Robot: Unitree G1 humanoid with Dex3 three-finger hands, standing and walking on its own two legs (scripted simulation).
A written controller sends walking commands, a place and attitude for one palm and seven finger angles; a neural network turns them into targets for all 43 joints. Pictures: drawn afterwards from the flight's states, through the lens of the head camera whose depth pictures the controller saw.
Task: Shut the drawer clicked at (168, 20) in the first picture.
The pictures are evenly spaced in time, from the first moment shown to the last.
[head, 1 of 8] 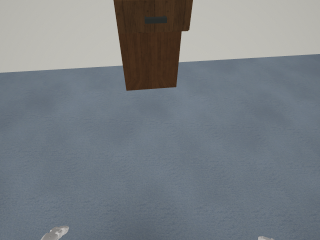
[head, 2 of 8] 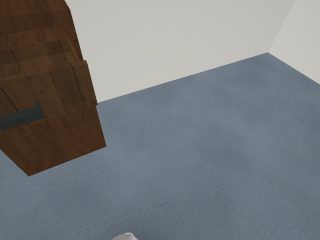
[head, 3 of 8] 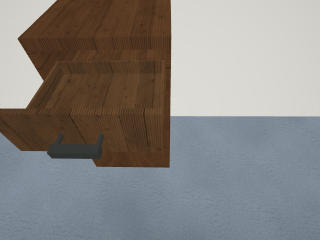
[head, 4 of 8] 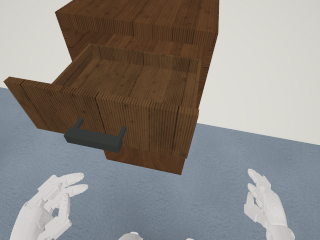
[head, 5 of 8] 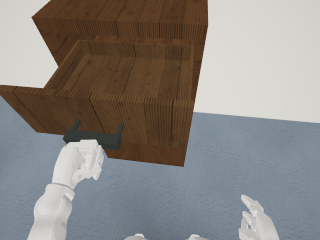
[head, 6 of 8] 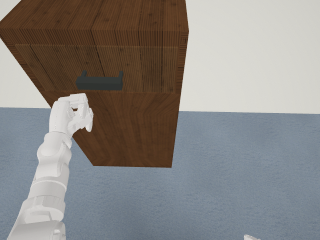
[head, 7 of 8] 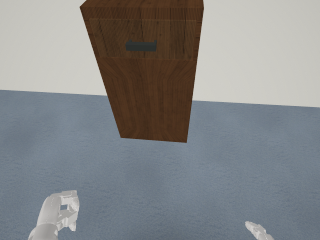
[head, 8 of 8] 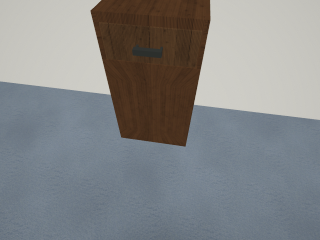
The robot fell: no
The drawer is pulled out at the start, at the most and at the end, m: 0.29 0.29 0.00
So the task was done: yes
